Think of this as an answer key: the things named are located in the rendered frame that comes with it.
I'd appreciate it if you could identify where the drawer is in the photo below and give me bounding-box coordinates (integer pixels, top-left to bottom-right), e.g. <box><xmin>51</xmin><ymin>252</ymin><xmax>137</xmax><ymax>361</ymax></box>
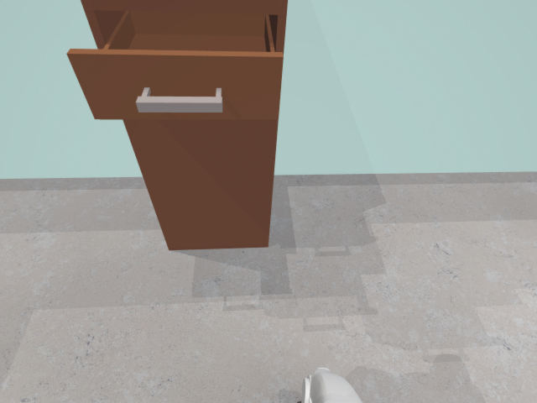
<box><xmin>67</xmin><ymin>11</ymin><xmax>284</xmax><ymax>119</ymax></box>

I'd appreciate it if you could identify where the cabinet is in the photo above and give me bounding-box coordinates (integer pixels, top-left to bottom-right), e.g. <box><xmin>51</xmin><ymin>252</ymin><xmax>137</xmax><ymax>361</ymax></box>
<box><xmin>81</xmin><ymin>0</ymin><xmax>288</xmax><ymax>250</ymax></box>

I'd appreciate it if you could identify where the handle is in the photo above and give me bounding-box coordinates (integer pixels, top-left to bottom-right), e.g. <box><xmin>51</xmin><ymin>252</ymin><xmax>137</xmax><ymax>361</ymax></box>
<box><xmin>136</xmin><ymin>87</ymin><xmax>223</xmax><ymax>113</ymax></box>

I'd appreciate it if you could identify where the right robot thigh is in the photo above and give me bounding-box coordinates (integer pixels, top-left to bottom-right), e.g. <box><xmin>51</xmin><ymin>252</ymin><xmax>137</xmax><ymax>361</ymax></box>
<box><xmin>301</xmin><ymin>372</ymin><xmax>362</xmax><ymax>403</ymax></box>

